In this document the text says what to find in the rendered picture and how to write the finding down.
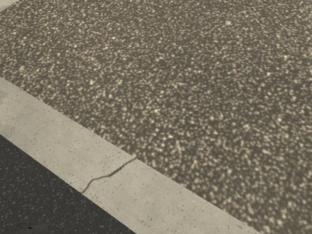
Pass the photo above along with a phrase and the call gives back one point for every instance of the robot left hand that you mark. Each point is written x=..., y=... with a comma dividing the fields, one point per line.
x=37, y=227

